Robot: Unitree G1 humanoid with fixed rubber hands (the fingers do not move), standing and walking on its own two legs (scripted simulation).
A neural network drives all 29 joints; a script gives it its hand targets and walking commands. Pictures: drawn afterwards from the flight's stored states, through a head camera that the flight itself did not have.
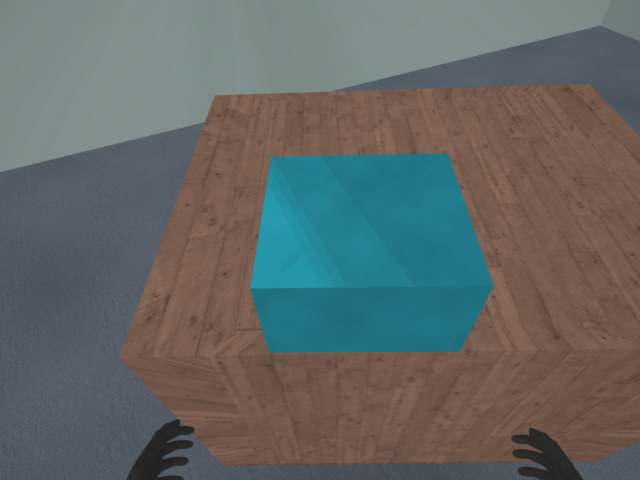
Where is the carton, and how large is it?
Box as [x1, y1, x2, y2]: [250, 153, 493, 352]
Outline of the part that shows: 447,153 271,157 250,286 269,352 459,351 493,285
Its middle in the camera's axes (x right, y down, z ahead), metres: +0.06 +0.02 +0.59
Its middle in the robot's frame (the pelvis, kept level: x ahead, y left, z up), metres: +0.43 -0.02 +0.02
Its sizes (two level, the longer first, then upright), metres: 0.278 0.251 0.166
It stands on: a pedestal, 0.70 m high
